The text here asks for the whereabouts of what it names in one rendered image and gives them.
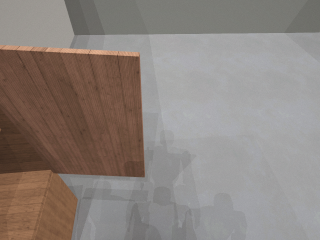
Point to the cupboard door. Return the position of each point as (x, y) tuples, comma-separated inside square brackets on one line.
[(79, 109)]

